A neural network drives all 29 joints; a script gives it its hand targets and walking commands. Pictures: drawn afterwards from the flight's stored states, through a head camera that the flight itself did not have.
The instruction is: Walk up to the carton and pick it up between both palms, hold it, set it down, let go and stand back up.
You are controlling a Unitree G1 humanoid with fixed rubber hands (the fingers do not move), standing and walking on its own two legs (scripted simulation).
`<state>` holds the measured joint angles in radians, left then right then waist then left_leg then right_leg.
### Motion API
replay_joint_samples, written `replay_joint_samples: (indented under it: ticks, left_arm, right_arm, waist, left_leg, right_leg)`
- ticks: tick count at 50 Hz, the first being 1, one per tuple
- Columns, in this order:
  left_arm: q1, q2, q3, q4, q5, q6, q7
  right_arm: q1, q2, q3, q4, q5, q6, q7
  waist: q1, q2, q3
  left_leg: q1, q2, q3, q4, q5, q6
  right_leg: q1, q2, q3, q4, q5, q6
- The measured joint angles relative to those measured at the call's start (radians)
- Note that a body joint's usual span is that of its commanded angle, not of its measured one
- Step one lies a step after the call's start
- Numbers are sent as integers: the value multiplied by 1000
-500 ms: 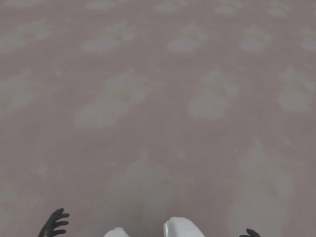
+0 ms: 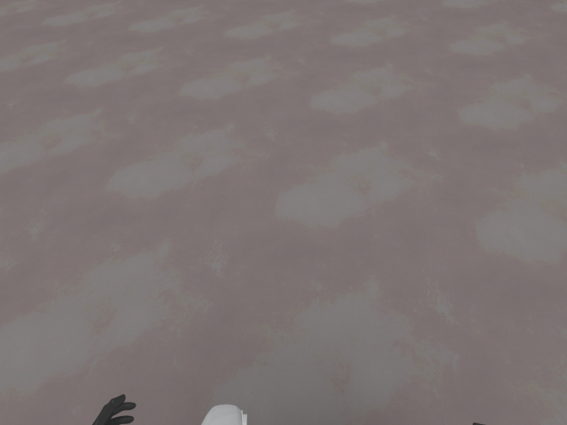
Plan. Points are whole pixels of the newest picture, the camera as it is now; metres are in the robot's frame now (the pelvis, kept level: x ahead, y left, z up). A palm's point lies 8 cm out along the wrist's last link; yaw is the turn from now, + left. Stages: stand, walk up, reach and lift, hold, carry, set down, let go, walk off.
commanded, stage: walk up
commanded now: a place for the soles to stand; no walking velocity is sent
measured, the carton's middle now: out of the picture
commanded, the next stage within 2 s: none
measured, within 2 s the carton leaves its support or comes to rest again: neither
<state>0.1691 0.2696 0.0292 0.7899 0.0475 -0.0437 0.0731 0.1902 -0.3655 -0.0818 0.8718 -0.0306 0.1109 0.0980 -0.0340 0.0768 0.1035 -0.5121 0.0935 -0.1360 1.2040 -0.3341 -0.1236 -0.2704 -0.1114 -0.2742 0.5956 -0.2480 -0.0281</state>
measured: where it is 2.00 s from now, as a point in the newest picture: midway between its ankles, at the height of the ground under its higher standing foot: outside the picture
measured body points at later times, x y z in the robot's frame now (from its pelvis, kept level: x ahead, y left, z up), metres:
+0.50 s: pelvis -0.07 +0.08 +0.00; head -0.06 +0.08 +0.45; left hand -0.11 +0.36 -0.12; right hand +0.15 -0.13 -0.12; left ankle -0.03 +0.21 -0.71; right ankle +0.01 +0.01 -0.73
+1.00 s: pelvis -0.16 +0.17 +0.00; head -0.19 +0.22 +0.44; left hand -0.34 +0.42 -0.14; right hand +0.11 +0.09 -0.11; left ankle -0.23 +0.28 -0.72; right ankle -0.01 +0.10 -0.68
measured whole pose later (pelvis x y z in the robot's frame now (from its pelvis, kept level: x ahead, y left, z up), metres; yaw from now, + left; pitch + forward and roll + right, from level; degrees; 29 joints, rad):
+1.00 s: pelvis -0.16 +0.17 +0.00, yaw +58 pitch -3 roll -1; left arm 0.25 0.37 0.06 0.77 0.02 0.00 0.01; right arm 0.21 -0.24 -0.02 0.86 -0.01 0.06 0.06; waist -0.04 -0.11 0.08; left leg -0.35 0.00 -0.05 0.69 -0.29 0.00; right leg -0.43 -0.12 -0.05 1.00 -0.57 -0.01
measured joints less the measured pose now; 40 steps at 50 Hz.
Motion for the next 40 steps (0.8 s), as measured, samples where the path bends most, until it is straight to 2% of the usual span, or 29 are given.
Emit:
replay_joint_samples:
  ticks: [3, 5, 6, 7, 8, 10, 11, 13, 16, 20, 22, 24, 25, 27, 31, 33, 36, 40]
  left_arm:
    - [-18, 10, 3, -11, 20, 0, -6]
    - [-28, 24, 7, -14, 29, 9, -10]
    - [-29, 34, 10, -14, 33, 18, -13]
    - [-32, 53, 16, -7, 35, 28, -17]
    - [-30, 74, 23, 1, 32, 42, -23]
    - [-17, 102, 27, 13, -1, 74, -34]
    - [-16, 112, 25, 16, -17, 83, -38]
    - [-10, 116, 23, 18, -40, 75, -40]
    - [20, 96, 18, 18, -45, 47, -32]
    - [64, 55, 6, 0, -49, 31, -20]
    - [86, 31, 3, -12, -44, 26, -16]
    - [104, 2, -4, -16, -27, 26, -11]
    - [110, -1, -5, -12, -22, 28, -6]
    - [111, -1, 2, 3, -17, 22, 3]
    - [110, 4, 17, 13, -10, -11, 3]
    - [106, 6, 22, 11, -1, -20, 3]
    - [96, 11, 24, 4, 22, -26, 1]
    - [88, 35, 31, -4, 48, -16, -7]
  right_arm:
    - [-16, 6, 6, -4, 9, -8, 9]
    - [-28, 14, 13, -13, 15, -22, 12]
    - [-31, 18, 17, -18, 21, -34, 11]
    - [-38, 35, 19, -17, 24, -47, 7]
    - [-43, 58, 23, -19, 25, -57, 3]
    - [-27, 93, 37, -32, 39, -62, -14]
    - [-15, 106, 43, -38, 43, -59, -24]
    - [6, 115, 53, -47, 28, -46, -42]
    - [15, 103, 50, -69, 10, -38, -39]
    - [-2, 70, 38, -102, -2, -37, -21]
    - [-13, 54, 38, -109, 0, -30, -13]
    - [-19, 40, 37, -104, -6, -23, -10]
    - [-17, 40, 38, -98, -18, -18, -9]
    - [-13, 37, 40, -82, -42, -11, -3]
    - [-7, 17, 32, -59, -46, -15, 25]
    - [-10, 10, 32, -44, -32, -12, 37]
    - [-20, 9, 37, -25, -10, -7, 49]
    - [-42, 22, 44, -16, 13, -24, 56]
  waist:
    - [-1, -17, 12]
    - [5, -35, 16]
    - [9, -47, 14]
    - [17, -84, 22]
    - [30, -127, 30]
    - [18, -159, 13]
    - [7, -168, 7]
    - [3, -178, -2]
    - [-8, -171, -12]
    - [-24, -138, -13]
    - [-21, -115, -21]
    - [-11, -62, -31]
    - [-6, -49, -41]
    - [10, -32, -53]
    - [29, -8, -63]
    - [28, -5, -63]
    - [25, -9, -56]
    - [33, -36, -45]
  left_leg:
    - [69, 52, 36, -209, -80, 12]
    - [124, 64, 73, -338, -109, 33]
    - [162, 62, 97, -415, -89, 49]
    - [175, 33, 113, -442, -33, 57]
    - [178, 5, 130, -434, -20, 62]
    - [154, -25, 112, -429, -14, 74]
    - [146, -40, 90, -446, 0, 81]
    - [142, -67, 59, -499, 45, 93]
    - [135, -108, 18, -565, 104, 108]
    - [114, -174, -34, -588, 149, 119]
    - [95, -209, -57, -576, 161, 119]
    - [54, -219, -76, -491, 66, 99]
    - [15, -213, -41, -398, 9, 77]
    - [-44, -177, 29, -216, -17, 45]
    - [-86, -70, 61, -11, 52, 18]
    - [-70, -15, 57, -17, 62, 11]
    - [-21, 59, 61, -128, 20, 3]
    - [77, 108, 101, -334, -69, 31]
  right_leg:
    - [-19, -52, -42, 38, -2, 22]
    - [-38, -92, -62, 79, -10, 39]
    - [-51, -116, -66, 109, -19, 48]
    - [-68, -154, -53, 151, -34, 44]
    - [-93, -174, -10, 207, -112, 36]
    - [-150, -110, 112, 320, -307, 25]
    - [-174, -69, 159, 381, -338, 22]
    - [-208, -2, 206, 442, -299, 17]
    - [-199, 61, 207, 371, -212, 11]
    - [-125, 130, 208, 183, -149, 3]
    - [-69, 151, 212, 41, -27, -20]
    - [-60, 146, 174, 22, 9, -31]
    - [-54, 132, 152, 16, 0, -31]
    - [-24, 101, 111, -13, -5, -25]
    - [24, 46, 33, -47, 7, 0]
    - [38, 13, -4, -39, 0, 14]
    - [57, -40, -59, -19, -14, 35]
    - [67, -125, -117, 35, -41, 61]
